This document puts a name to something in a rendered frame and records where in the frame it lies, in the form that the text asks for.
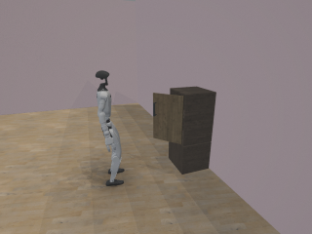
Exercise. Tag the robot right upper arm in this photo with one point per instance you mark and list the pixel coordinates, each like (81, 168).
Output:
(103, 96)

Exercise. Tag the right robot hand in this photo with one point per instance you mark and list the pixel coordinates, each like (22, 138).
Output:
(109, 141)

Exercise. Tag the robot left foot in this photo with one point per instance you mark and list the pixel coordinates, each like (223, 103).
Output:
(120, 170)

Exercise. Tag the cupboard door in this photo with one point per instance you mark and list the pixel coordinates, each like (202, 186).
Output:
(168, 121)

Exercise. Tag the robot torso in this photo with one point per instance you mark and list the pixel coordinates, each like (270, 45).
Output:
(107, 109)

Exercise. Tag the robot right forearm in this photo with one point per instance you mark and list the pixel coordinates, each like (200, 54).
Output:
(103, 123)

